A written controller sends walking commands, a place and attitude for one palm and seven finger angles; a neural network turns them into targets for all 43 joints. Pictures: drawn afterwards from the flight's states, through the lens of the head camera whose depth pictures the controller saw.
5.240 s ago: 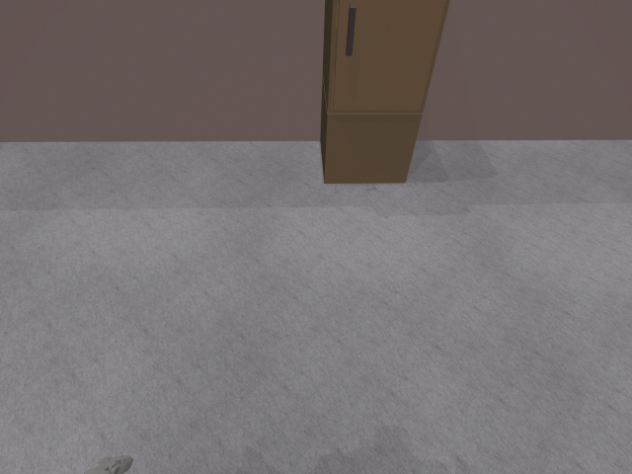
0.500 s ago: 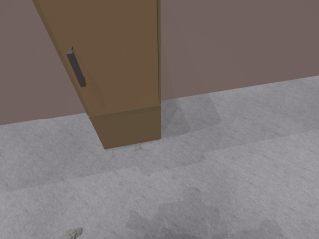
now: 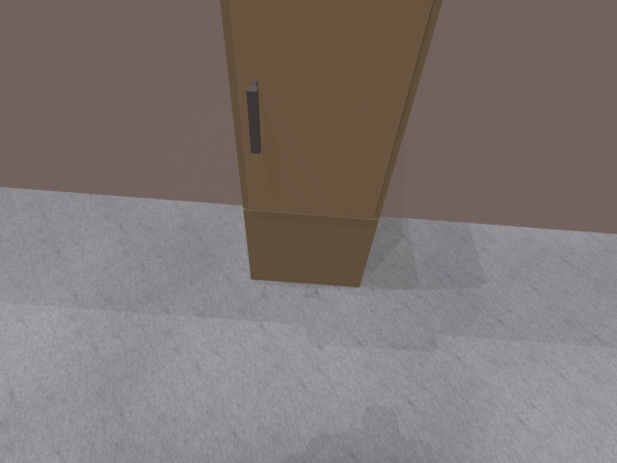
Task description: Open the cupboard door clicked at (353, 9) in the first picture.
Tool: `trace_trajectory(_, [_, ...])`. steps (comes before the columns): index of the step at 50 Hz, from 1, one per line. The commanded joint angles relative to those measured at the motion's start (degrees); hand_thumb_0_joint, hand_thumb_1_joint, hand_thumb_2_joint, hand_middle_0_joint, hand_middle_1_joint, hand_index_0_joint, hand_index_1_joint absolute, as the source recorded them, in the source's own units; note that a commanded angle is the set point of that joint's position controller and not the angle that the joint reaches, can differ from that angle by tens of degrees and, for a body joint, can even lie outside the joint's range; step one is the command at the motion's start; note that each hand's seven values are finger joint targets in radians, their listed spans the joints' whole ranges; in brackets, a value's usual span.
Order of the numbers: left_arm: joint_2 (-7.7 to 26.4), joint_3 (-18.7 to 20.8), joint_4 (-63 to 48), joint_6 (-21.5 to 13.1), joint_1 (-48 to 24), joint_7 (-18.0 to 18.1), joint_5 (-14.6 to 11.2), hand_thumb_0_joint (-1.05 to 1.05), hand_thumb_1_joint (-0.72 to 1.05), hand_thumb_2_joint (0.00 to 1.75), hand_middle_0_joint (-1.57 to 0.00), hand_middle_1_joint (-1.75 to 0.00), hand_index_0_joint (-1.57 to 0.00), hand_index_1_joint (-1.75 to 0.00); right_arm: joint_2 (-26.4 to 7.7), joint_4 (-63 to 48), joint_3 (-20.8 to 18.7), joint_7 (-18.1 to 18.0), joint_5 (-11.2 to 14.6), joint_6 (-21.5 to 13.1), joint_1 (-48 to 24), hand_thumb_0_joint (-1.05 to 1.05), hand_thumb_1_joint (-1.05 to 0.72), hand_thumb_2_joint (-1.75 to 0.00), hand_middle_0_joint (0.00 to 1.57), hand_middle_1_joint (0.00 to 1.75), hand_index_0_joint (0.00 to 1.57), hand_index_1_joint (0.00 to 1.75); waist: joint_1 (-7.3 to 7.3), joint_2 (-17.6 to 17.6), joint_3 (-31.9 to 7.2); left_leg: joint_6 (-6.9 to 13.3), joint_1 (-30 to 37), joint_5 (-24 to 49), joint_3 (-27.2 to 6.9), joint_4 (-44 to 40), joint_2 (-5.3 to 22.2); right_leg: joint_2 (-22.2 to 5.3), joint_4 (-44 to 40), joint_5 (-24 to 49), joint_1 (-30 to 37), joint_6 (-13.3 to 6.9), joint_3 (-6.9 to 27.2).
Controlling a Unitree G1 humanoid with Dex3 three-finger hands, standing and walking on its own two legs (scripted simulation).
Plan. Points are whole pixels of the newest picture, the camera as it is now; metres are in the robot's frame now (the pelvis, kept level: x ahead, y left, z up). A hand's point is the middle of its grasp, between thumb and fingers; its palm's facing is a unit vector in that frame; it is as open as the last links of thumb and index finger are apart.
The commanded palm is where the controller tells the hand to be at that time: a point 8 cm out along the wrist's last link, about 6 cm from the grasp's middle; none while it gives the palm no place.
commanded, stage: take the last steps up to it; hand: left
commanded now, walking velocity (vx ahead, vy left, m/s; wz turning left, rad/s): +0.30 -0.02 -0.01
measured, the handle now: (255, 117) +0.81 +0.20 -0.01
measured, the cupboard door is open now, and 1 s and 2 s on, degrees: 0 0 0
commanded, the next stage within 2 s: come to a stop and stand still in 0.76 s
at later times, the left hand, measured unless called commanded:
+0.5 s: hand (229, 395) +0.24 +0.15 -0.17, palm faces -0.06 -0.98 -0.20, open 7.4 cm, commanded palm none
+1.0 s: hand (229, 394) +0.25 +0.15 -0.18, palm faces +0.08 -0.99 -0.14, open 7.4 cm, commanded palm none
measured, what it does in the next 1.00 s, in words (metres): walks ahead: right foot, then left foot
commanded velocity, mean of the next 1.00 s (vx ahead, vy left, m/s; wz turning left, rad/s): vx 0.15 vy -0.03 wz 0.01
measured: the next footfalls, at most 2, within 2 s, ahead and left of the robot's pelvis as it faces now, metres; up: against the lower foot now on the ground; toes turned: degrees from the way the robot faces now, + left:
right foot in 0.48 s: +0.26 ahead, -0.13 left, +0.00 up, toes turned -9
left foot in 0.90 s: +0.34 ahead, +0.09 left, +0.00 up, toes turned +7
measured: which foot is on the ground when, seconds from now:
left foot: down 0.00-0.48, up 0.50-0.88, down 0.90-1.00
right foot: up 0.00-0.46, down 0.48-0.92, up 0.94-1.00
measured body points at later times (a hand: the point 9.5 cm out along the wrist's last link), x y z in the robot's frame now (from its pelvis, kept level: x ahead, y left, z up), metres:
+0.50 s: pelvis +0.13 -0.03 -0.01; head +0.16 -0.04 +0.44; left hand +0.25 +0.20 -0.15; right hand +0.00 -0.22 -0.16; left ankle -0.02 +0.11 -0.72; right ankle +0.22 -0.13 -0.73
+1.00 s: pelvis +0.28 -0.01 +0.00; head +0.29 +0.01 +0.45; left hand +0.25 +0.20 -0.17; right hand +0.36 -0.23 -0.14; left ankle +0.30 +0.09 -0.73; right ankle +0.23 -0.13 -0.71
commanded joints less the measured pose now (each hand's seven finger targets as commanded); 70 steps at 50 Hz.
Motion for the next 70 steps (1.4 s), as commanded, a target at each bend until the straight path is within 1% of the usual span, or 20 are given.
trace_trajectory(1, [4.06, 0.65, -7.52, -1.55, -10.03, -0.43, 0.03, 0.0, 0.9, 0.9, -0.2, -0.3, -0.2, -0.3, -11.19, 0.63, -2.04, -1.33, -0.59, -1.45, 12.5, 0.0, -0.9, -0.9, 0.2, 0.3, 0.2, 0.3, -7.02, 14.43, 5.48, 11.17, 8.25, -12.62, -25.08, -23.04, 21.22, 0.79, 20.49, -9.71, -24.58, -1.12, 6.32])
trace_trajectory(7, [2.95, 0.43, -1.5, -1.18, -4.54, -1.59, -0.06, 0.0, 0.9, 0.9, -0.2, -0.3, -0.2, -0.3, -5.68, 1.23, -0.31, -2.29, 0.37, -3.92, 10.19, 0.0, -0.9, -0.9, 0.2, 0.3, 0.2, 0.3, -2.84, 8.77, 6.55, 8.43, 7.17, 10.49, -10.16, -22.19, 12.69, 0.52, 26.41, 5.35, -22.19, 0.37, 7.2])
trace_trajectory(19, [0.14, 0.35, -5.23, -2.06, -15.61, -1.68, -0.67, 0.0, 0.9, 0.9, -0.2, -0.3, -0.2, -0.3, -4.16, 6.89, -0.77, -2.76, -0.58, -4.56, 17.87, 0.0, -0.9, -0.9, 0.2, 0.3, 0.2, 0.3, -5.14, 9.0, 8.02, 9.33, 9.13, 25.25, -6.84, -17.41, 15.22, 1.74, 4.13, 4.91, -15.67, -1.57, 4.38])
trace_trajectory(22, [2.23, 1.14, -0.9, -3.42, -2.15, -1.41, -0.4, 0.0, 0.9, 0.9, -0.2, -0.3, -0.2, -0.3, -4.86, 7.49, -0.75, -2.69, -0.02, -4.52, 16.77, 0.0, -0.9, -0.9, 0.2, 0.3, 0.2, 0.3, 1.12, 5.02, -0.11, 6.21, 6.58, 37.56, -2.31, -0.77, 10.96, 6.2, -5.75, 9.62, 5.18, -3.56, 1.47])
trace_trajectory(23, [6.33, 2.26, 1.43, -4.3, 6.04, -0.84, 0.04, 0.0, 0.9, 0.9, -0.2, -0.3, -0.2, -0.3, -3.56, 7.03, -0.7, -2.14, 0.62, -4.76, 17.25, 0.0, -0.9, -0.9, 0.2, 0.3, 0.2, 0.3, 4.39, -1.79, -6.24, 3.83, -3.77, 30.02, -0.29, 12.46, 8.06, -0.3, -7.09, 10.93, 20.45, -6.36, 9.67])
trace_trajectory(24, [12.24, 3.95, 3.09, -4.57, 13.12, 0.0, 0.06, 0.0, 0.9, 0.9, -0.2, -0.3, -0.2, -0.3, 0.13, 5.39, -0.06, -1.82, 1.22, -5.1, 19.15, 0.0, -0.9, -0.9, 0.2, 0.3, 0.2, 0.3, 5.65, -15.25, -13.51, 0.96, -17.65, -6.28, 3.17, 31.25, -1.29, -17.05, -12.9, 17.65, 32.39, -12.78, 33.31])
trace_trajectory(25, [13.26, 3.85, 3.54, -4.35, 13.88, 0.24, -1.14, 0.0, 0.9, 0.9, -0.2, -0.3, -0.2, -0.3, -1.66, 4.11, -0.28, -1.94, 1.36, -4.7, 15.05, 0.0, -0.9, -0.9, 0.2, 0.3, 0.2, 0.3, 5.85, -10.77, -12.54, 2.1, -20.63, -13.74, -3.16, 41.53, -0.46, -19.41, -17.22, 19.22, 28.4, -15.33, 37.0])
trace_trajectory(28, [6.25, 2.13, -0.2, -4.09, -2.0, 0.88, -1.01, 0.0, 0.9, 0.9, -0.2, -0.3, -0.2, -0.3, 0.48, 4.19, -0.89, -1.31, 0.46, -3.45, 11.09, 0.0, -0.9, -0.9, 0.2, 0.3, 0.2, 0.3, -0.28, 0.35, 0.21, 2.1, -20.4, -1.88, -5.39, 43.49, 5.94, -14.8, -22.9, -0.43, 5.7, -12.65, 26.27])
trace_trajectory(31, [1.97, 0.44, -0.67, -4.66, -5.58, 0.93, -0.46, 0.0, 0.9, 0.9, -0.2, -0.3, -0.2, -0.3, 2.92, 5.22, -0.41, -1.01, -0.19, -1.69, 14.2, 0.0, -0.9, -0.9, 0.2, 0.3, 0.2, 0.3, -4.22, -2.56, 2.78, 0.19, -15.16, 2.26, -2.94, 34.95, 6.29, -9.78, -25.18, 7.86, -3.97, -9.78, 13.65])
trace_trajectory(39, [4.87, 1.1, 0.72, -4.61, -2.11, 0.51, -0.1, 0.0, 0.9, 0.9, -0.2, -0.3, -0.2, -0.3, 2.36, 1.47, -0.16, -0.05, 0.01, -2.4, 6.16, 0.0, -0.9, -0.9, 0.2, 0.3, 0.2, 0.3, -2.08, -3.68, 1.31, -0.9, -12.24, 4.14, 0.91, 11.07, 4.41, -8.61, -22.98, 11.66, 2.19, -11.61, 11.6])
trace_trajectory(43, [4.19, 0.98, 1.73, -3.71, -1.14, 0.51, -0.58, 0.0, 0.9, 0.9, -0.2, -0.3, -0.2, -0.3, 0.6, 2.57, -0.19, -0.41, -0.08, -3.66, 7.93, 0.0, -0.9, -0.9, 0.2, 0.3, 0.2, 0.3, -3.33, -0.32, -0.02, -0.98, 0.94, 10.97, 2.59, -2.35, 2.45, -5.48, -14.62, 9.39, -0.38, -8.41, 9.24])
trace_trajectory(44, [2.07, 0.27, 1.69, -3.28, -0.7, 0.57, -0.78, 0.0, 0.9, 0.9, -0.2, -0.3, -0.2, -0.3, -1.52, 3.56, -0.23, -0.85, -0.05, -4.15, 10.72, 0.0, -0.9, -0.9, 0.2, 0.3, 0.2, 0.3, -4.18, 6.1, -1.63, -0.25, 6.71, 18.08, -2.15, -5.9, 5.68, -1.69, -7.49, 8.9, -3.0, -5.95, 6.61])
trace_trajectory(46, [-1.64, -1.02, 1.66, -2.64, 1.63, 0.94, -1.5, 0.0, 0.9, 0.9, -0.2, -0.3, -0.2, -0.3, -6.01, 3.5, -0.3, -2.19, -0.09, -3.55, 10.78, 0.0, -0.9, -0.9, 0.2, 0.3, 0.2, 0.3, -3.0, 16.34, -3.86, 8.43, 7.54, 39.08, -16.53, -12.0, 20.83, 4.02, 4.88, -10.02, -5.56, -1.12, 3.89])
trace_trajectory(51, [0.72, -0.89, 3.86, -0.56, 1.89, 1.9, -1.24, 0.0, 0.9, 0.9, -0.2, -0.3, -0.2, -0.3, -4.56, 3.34, 0.04, -4.09, 0.51, -2.39, 4.04, 0.0, -0.9, -0.9, 0.2, 0.3, 0.2, 0.3, -2.28, 10.91, -3.39, 8.72, 10.31, 65.62, -8.1, -8.31, 17.39, 1.98, 6.42, -6.83, -4.51, 0.13, 8.11])
trace_trajectory(57, [0.99, 0.76, 0.03, 1.73, -0.37, 1.67, -0.55, 0.0, 0.9, 0.9, -0.2, -0.3, -0.2, -0.3, -8.15, 1.24, -2.53, -4.12, 0.1, -0.29, 0.93, 0.0, -0.9, -0.9, 0.2, 0.3, 0.2, 0.3, -2.71, 8.91, -5.41, 10.89, 7.31, 51.42, -6.67, -8.61, 19.32, 3.44, 16.16, -8.16, -6.99, -0.17, 9.01])
trace_trajectory(61, [0.39, 0.81, -1.09, 1.3, 0.49, 1.48, -0.6, 0.0, 0.9, 0.9, -0.2, -0.3, -0.2, -0.3, -7.52, -0.14, -2.69, -3.18, -0.18, 0.09, -2.99, 0.0, -0.9, -0.9, 0.2, 0.3, 0.2, 0.3, -1.23, 12.58, -4.98, 8.14, 1.6, 37.3, -4.43, -8.02, 16.05, 3.75, 6.37, -1.96, -1.16, -0.6, 7.15])
trace_trajectory(63, [1.36, 0.87, -0.05, 0.35, 3.55, 1.53, -0.36, 0.0, 0.9, 0.9, -0.2, -0.3, -0.2, -0.3, -6.2, -0.1, -2.48, -2.56, 0.27, 0.3, -3.67, 0.0, -0.9, -0.9, 0.2, 0.3, 0.2, 0.3, 0.51, 8.92, -5.1, 4.46, -3.11, 22.59, -2.24, -3.58, 11.88, 3.83, -6.2, 9.5, 6.1, -0.41, 6.46])
trace_trajectory(65, [8.79, 1.16, -1.07, -0.99, 0.41, 1.99, 0.49, 0.0, 0.9, 0.9, -0.2, -0.3, -0.2, -0.3, 0.4, -1.25, -1.3, -1.68, 1.18, 0.82, -1.31, 0.0, -0.9, -0.9, 0.2, 0.3, 0.2, 0.3, -1.24, -13.22, -2.23, -1.46, -10.85, -7.0, 2.46, 8.54, 0.63, -12.01, -18.2, 22.88, 4.25, -5.47, 25.45])
trace_trajectory(67, [10.33, 1.03, -2.82, -0.48, -2.53, 1.72, 0.23, 0.0, 0.9, 0.9, -0.2, -0.3, -0.2, -0.3, -1.14, -1.2, -1.75, -1.32, 0.81, 2.16, -2.64, 0.0, -0.9, -0.9, 0.2, 0.3, 0.2, 0.3, -0.38, -5.97, 0.3, -0.84, -8.46, -11.5, -3.46, 20.02, 0.81, -14.83, -22.1, 10.46, -5.17, -11.56, 25.27])
trace_trajectory(70, [8.36, 1.29, -3.41, -0.55, -5.97, 1.97, -0.13, 0.0, 0.9, 0.9, -0.2, -0.3, -0.2, -0.3, -3.78, 0.84, -2.2, -0.99, 0.19, 2.67, -0.22, 0.0, -0.9, -0.9, 0.2, 0.3, 0.2, 0.3, -1.36, -7.9, 3.51, -0.97, -14.15, -3.76, -5.88, 29.08, 1.06, -11.77, -22.56, 5.96, -3.79, -9.45, 24.56])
